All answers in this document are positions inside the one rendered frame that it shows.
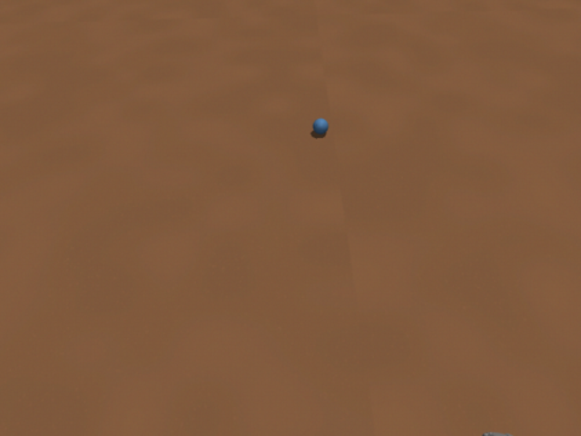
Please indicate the ball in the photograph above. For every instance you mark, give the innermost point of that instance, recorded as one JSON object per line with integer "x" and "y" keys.
{"x": 320, "y": 126}

